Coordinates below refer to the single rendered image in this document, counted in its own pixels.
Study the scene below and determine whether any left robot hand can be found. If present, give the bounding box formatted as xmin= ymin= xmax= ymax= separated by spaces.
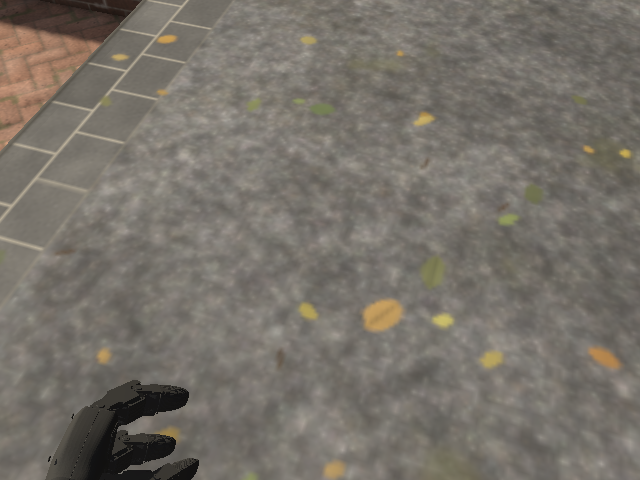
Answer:
xmin=45 ymin=380 xmax=199 ymax=480

